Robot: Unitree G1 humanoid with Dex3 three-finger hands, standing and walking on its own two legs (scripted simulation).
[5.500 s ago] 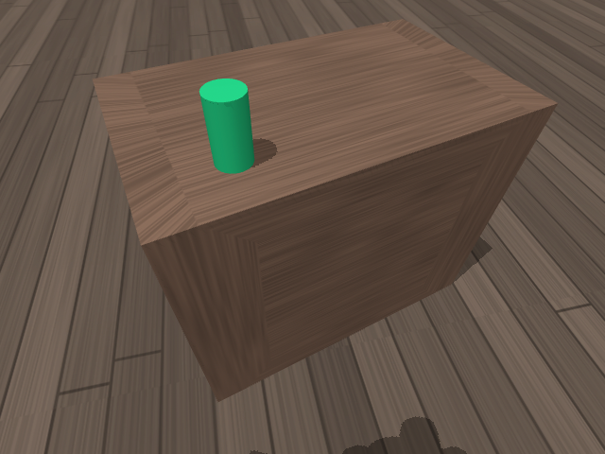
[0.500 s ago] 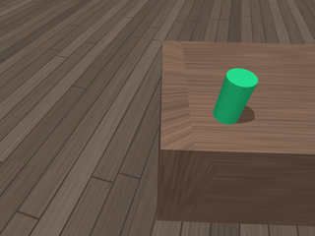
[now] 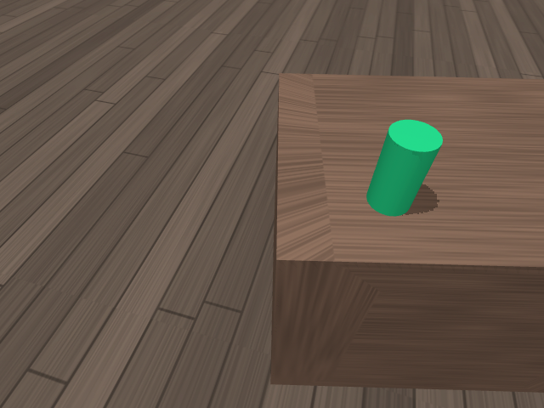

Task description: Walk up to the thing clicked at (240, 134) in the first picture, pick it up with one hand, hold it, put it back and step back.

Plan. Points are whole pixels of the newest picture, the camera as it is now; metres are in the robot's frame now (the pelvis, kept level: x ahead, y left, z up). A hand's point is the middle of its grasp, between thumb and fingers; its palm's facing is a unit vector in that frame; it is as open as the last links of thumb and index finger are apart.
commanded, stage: stand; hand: right
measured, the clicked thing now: (400, 170) +0.47 -0.20 +0.09
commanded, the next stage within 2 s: rise first in 0.74 s
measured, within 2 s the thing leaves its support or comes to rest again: neither
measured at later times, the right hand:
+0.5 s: hand out of the picture +0.06 -0.25 -0.16, palm faces -0.03 +0.94 -0.35, open 7.4 cm
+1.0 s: hand out of the picture +0.13 -0.24 -0.14, palm faces +0.15 +0.94 -0.32, open 9.1 cm
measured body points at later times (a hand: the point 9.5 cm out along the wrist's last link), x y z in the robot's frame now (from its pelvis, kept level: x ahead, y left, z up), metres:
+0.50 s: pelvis -0.01 +0.00 +0.00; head +0.00 +0.01 +0.45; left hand +0.06 +0.31 -0.13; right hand +0.06 -0.30 -0.13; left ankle +0.02 +0.15 -0.75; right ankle -0.04 -0.13 -0.75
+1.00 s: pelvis -0.02 +0.00 -0.01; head +0.02 +0.00 +0.44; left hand +0.12 +0.29 -0.12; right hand +0.12 -0.29 -0.12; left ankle +0.02 +0.15 -0.75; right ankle -0.04 -0.13 -0.75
